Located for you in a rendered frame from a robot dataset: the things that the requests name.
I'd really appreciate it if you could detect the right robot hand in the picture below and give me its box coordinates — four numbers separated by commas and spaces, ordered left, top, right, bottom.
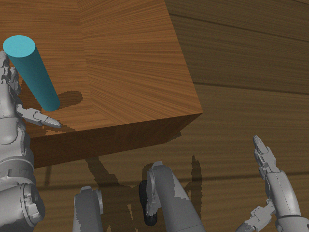
235, 135, 301, 232

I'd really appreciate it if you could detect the left robot hand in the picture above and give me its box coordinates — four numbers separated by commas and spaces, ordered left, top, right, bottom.
0, 50, 62, 128

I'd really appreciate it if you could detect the can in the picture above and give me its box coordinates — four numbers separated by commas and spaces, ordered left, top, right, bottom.
3, 35, 60, 112

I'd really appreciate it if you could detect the right robot arm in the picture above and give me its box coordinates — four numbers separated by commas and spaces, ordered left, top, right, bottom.
275, 215, 309, 232

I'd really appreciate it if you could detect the left robot arm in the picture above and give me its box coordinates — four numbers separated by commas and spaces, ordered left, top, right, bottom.
0, 117, 45, 232

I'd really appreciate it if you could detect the right robot foot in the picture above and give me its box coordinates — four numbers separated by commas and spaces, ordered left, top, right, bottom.
139, 180, 157, 226

